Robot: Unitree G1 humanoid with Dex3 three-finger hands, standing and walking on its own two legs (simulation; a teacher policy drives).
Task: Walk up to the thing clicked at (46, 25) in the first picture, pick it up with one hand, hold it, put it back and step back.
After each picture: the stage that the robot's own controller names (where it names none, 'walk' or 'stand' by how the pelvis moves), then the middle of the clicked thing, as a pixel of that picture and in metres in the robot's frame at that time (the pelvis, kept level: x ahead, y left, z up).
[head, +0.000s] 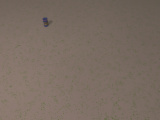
stand; (45, 22) +1.94 +0.48 -0.72
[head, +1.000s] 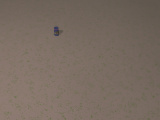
walk; (56, 31) +1.84 +0.23 -0.70
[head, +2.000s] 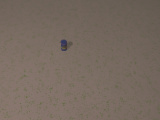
walk; (63, 45) +1.29 +0.18 -0.70
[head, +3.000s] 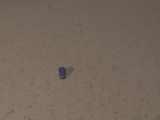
walk; (62, 73) +0.89 +0.19 -0.70
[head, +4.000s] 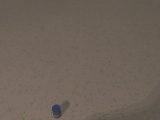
walk; (56, 111) +0.59 +0.20 -0.70
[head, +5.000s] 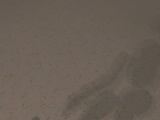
stand; out of the picture +0.42 +0.36 -0.71
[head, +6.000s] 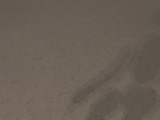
stand; out of the picture +0.38 +0.36 -0.70
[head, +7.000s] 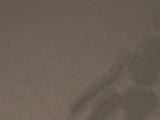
stand; out of the picture +0.41 +0.27 -0.71
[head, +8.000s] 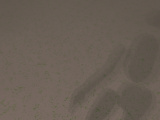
stand; out of the picture +0.36 +0.30 -0.72
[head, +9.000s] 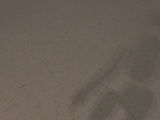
stand; out of the picture +0.36 +0.28 -0.73
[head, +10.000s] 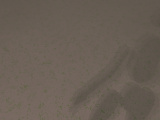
stand; out of the picture +0.36 +0.28 -0.73
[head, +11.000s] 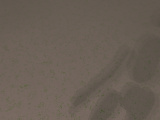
stand; out of the picture +0.36 +0.27 -0.73
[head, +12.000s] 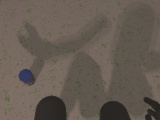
go down; (27, 77) +0.42 +0.29 -0.44
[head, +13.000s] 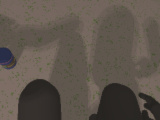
go down; (6, 59) +0.43 +0.33 -0.31
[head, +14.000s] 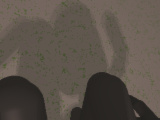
close in; out of the picture +0.40 +0.36 -0.24
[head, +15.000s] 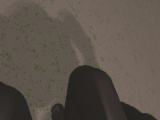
close; out of the picture +0.38 +0.38 -0.21
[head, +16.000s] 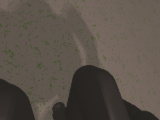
lift; out of the picture +0.37 +0.36 -0.22
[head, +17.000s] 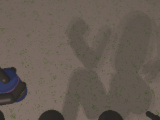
lift; (11, 86) +0.33 +0.23 -0.01
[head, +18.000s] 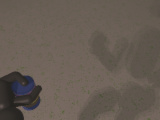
hold; (27, 93) +0.33 +0.20 +0.00
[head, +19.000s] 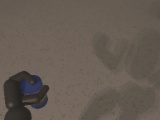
hold; (35, 92) +0.34 +0.17 +0.00
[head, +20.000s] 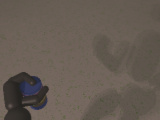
hold; (34, 93) +0.34 +0.17 +0.00
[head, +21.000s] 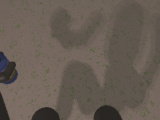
crouch; (2, 69) +0.40 +0.27 -0.08
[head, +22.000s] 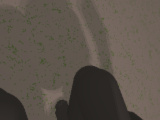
lower; out of the picture +0.38 +0.37 -0.23
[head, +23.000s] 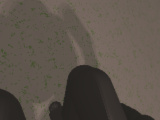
lower; out of the picture +0.38 +0.38 -0.22
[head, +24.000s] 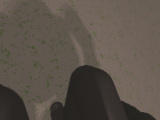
lower; out of the picture +0.37 +0.38 -0.22
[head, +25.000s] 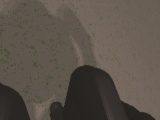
lower; out of the picture +0.37 +0.38 -0.22
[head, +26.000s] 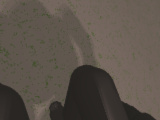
loosen; out of the picture +0.37 +0.38 -0.22
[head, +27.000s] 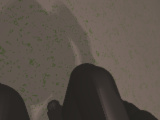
open; out of the picture +0.36 +0.38 -0.22
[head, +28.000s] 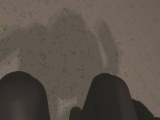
stand; out of the picture +0.40 +0.35 -0.25
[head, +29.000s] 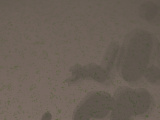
stand; out of the picture +0.37 +0.26 -0.63
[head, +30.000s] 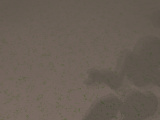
stand; out of the picture +0.38 +0.27 -0.67
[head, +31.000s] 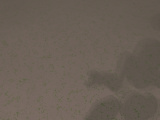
stand; out of the picture +0.38 +0.27 -0.67
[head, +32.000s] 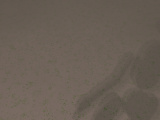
stand; out of the picture +0.38 +0.26 -0.72
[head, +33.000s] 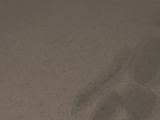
stand; out of the picture +0.36 +0.27 -0.73
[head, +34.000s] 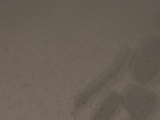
stand; out of the picture +0.36 +0.28 -0.73
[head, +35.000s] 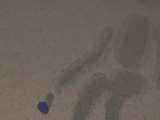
walk; (43, 108) +0.46 +0.25 -0.71
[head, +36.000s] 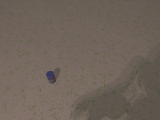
walk; (51, 77) +0.80 +0.34 -0.69
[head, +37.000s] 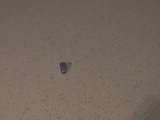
walk; (63, 68) +1.07 +0.23 -0.71
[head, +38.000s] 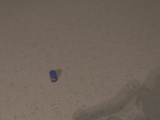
stand; (53, 76) +0.96 +0.27 -0.72
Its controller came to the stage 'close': yes
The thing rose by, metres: 0.71
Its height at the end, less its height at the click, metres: +0.00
